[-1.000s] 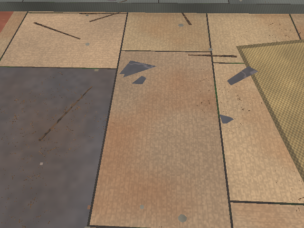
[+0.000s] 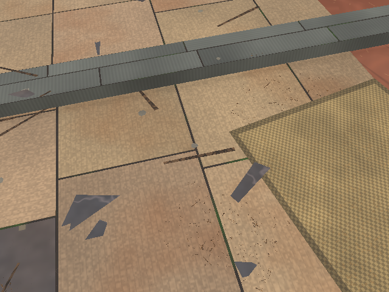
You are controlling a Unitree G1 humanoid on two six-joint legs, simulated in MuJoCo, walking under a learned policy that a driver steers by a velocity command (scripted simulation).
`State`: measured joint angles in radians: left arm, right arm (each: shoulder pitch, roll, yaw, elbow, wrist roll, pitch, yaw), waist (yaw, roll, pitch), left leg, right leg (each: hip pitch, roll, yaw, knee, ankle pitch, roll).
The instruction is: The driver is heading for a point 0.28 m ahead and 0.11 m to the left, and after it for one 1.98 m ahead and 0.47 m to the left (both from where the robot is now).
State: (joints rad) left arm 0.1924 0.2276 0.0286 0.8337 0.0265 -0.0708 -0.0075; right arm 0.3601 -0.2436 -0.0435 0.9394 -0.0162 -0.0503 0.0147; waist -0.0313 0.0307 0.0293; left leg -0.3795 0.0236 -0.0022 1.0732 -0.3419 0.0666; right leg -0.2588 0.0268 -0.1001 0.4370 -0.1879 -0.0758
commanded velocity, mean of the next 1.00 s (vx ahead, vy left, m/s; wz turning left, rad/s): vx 0.18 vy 0.00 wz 0.40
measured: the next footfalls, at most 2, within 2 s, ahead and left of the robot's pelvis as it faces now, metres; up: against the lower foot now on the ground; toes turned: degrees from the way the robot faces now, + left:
left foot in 0.36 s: +0.32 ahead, +0.11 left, +0.00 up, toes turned +15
right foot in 0.90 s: +0.32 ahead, -0.08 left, +0.00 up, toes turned +27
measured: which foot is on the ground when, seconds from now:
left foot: up 0.00-0.34, down 0.36-0.90, up 0.92-1.00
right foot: down 0.00-0.36, up 0.38-0.88, down 0.90-1.00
